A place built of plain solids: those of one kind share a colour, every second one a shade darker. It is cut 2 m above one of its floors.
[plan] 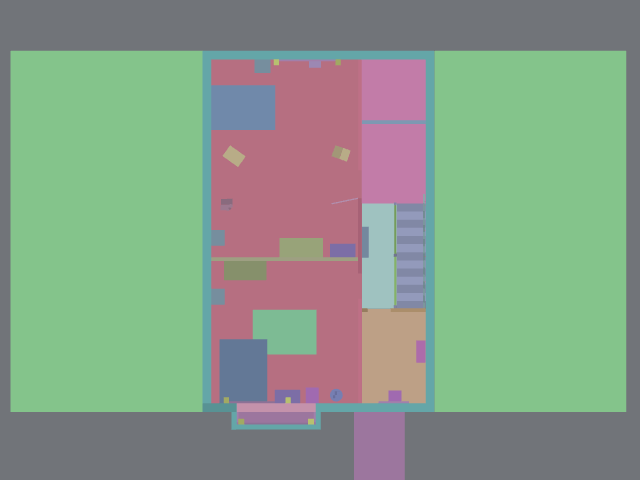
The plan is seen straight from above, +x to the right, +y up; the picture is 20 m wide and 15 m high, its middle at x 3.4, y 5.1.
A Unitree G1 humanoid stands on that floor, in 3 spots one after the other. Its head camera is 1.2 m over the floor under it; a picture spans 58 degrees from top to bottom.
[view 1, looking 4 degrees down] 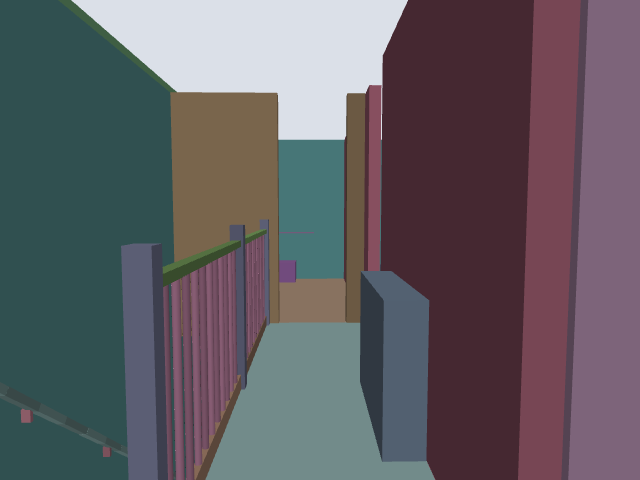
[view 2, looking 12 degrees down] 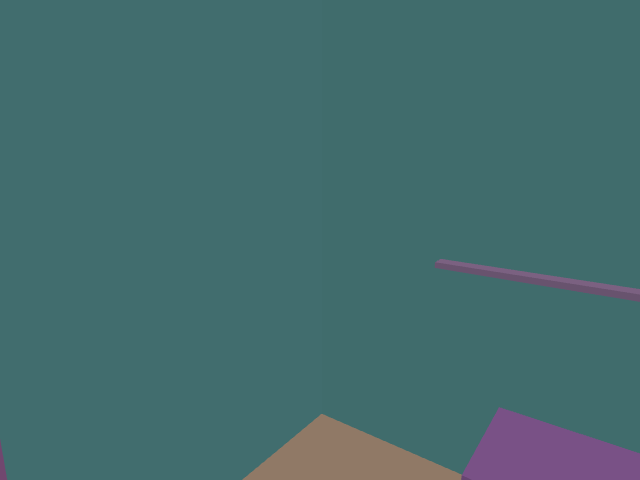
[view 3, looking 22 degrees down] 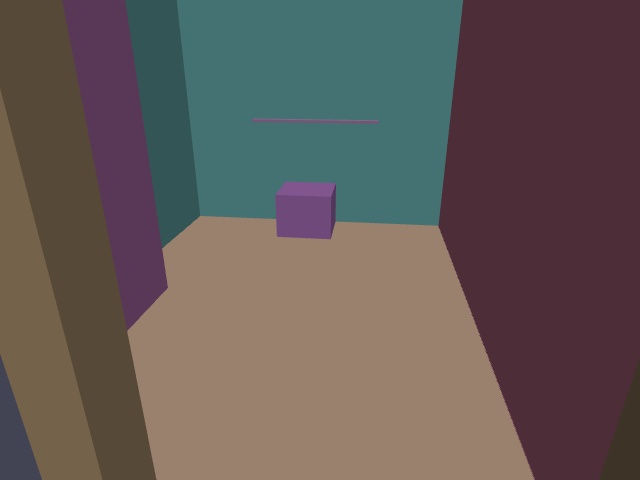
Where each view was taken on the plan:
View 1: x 5.25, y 7.50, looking -91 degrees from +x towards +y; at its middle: wall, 7.52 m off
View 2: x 5.66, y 1.45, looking -54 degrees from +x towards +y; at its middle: wall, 1.82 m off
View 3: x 5.25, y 3.37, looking -83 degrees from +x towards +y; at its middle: upper_floor_box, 3.20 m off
